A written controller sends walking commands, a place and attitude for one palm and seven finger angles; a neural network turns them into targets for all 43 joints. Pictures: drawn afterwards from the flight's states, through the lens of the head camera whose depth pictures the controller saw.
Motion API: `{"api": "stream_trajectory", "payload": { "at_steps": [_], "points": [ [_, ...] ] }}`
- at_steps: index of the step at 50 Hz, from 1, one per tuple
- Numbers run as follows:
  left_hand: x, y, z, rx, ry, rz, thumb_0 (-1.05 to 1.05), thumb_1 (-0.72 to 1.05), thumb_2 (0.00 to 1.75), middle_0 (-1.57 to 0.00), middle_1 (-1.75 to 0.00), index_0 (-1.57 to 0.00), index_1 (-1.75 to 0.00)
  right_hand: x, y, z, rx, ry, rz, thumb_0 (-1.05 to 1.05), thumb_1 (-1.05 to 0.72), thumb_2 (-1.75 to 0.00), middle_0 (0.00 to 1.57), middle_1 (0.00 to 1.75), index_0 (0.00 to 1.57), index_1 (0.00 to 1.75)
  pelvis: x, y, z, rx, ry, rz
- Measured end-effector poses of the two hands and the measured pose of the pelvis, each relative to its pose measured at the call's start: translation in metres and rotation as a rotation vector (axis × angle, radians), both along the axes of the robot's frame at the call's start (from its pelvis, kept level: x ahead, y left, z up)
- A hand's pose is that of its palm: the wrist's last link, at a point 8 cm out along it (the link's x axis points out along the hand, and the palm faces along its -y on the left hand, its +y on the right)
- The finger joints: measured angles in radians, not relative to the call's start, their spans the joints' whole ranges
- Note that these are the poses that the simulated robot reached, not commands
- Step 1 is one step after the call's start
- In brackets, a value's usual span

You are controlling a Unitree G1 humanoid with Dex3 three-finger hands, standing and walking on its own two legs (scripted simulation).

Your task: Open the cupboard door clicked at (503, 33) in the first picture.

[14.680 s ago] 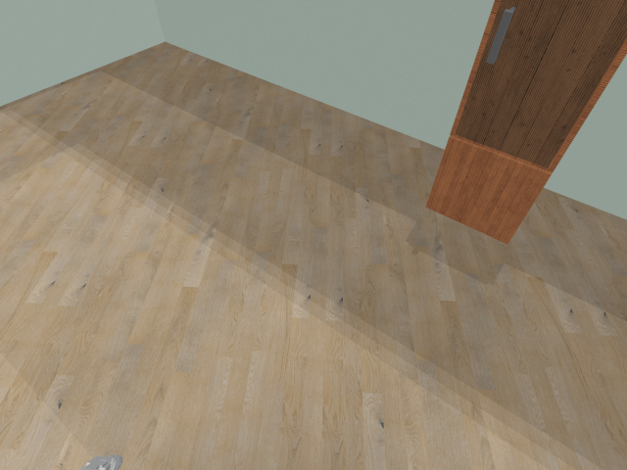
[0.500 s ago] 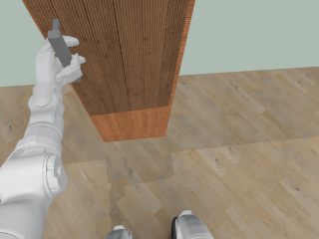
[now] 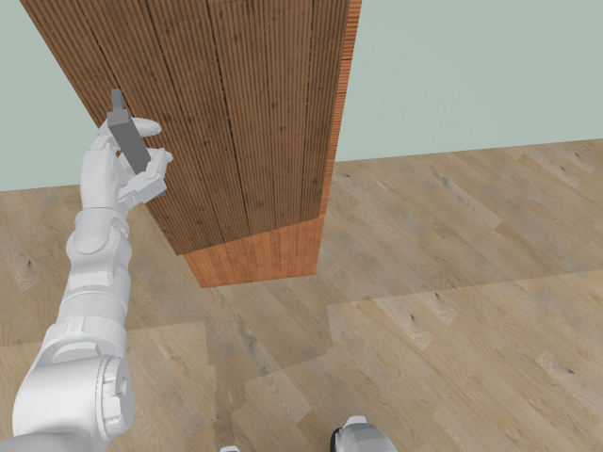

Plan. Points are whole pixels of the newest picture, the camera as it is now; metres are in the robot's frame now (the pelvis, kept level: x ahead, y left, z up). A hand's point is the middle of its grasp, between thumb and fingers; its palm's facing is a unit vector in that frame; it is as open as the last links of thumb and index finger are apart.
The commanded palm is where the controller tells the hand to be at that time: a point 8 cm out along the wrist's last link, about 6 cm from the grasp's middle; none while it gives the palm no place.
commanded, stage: pull the door open along its arc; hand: left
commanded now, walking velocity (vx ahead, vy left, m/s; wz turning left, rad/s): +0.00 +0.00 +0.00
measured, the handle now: (138, 147) +0.51 +0.20 +0.07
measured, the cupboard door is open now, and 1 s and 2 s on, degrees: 10 45 44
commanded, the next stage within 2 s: open thumb and fingers to let go in 0.84 s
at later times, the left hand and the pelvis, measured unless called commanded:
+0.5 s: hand (221, 239) +0.36 +0.08 +0.08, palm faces +0.43 -0.90 -0.02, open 6.2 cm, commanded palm +0.29 +0.10 +0.08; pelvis +0.01 -0.01 +0.01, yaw +3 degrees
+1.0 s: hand (257, 260) +0.33 +0.04 +0.08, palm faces +0.42 -0.90 -0.09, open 6.4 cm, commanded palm +0.28 +0.07 +0.08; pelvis +0.01 -0.04 +0.01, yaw +5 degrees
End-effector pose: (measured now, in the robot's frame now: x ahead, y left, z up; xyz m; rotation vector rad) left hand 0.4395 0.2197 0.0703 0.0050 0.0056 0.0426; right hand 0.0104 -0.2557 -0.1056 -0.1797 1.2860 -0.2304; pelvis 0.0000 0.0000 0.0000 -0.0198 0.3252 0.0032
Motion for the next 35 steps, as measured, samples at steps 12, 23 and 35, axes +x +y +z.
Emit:
{"api": "stream_trajectory", "payload": {
  "at_steps": [12,23,35],
  "points": [
    [-0.078,-0.050,-0.001,-0.093,-0.019,0.225,0.02,0.66,0.72,-0.34,-1.35,-0.37,-1.31,0.100,0.019,0.011,0.051,-0.265,0.129,0.01,-0.90,-0.90,0.19,0.30,0.20,0.29,0.008,0.003,0.009,0.004,-0.071,0.008],
    [-0.116,-0.097,0.007,-0.008,0.025,0.418,0.03,0.68,0.77,-0.32,-1.30,-0.34,-1.32,0.169,0.045,0.019,0.090,-0.386,0.254,0.01,-0.90,-0.90,0.20,0.30,0.20,0.30,0.012,-0.006,0.010,0.013,-0.119,0.039],
    [-0.152,-0.138,0.013,0.043,0.071,0.276,0.04,0.66,0.70,-0.30,-1.29,-0.36,-1.34,0.181,0.038,0.020,0.143,-0.408,0.236,0.01,-0.90,-0.90,0.20,0.30,0.20,0.30,0.021,-0.021,0.012,0.013,-0.169,0.054]
  ]
}}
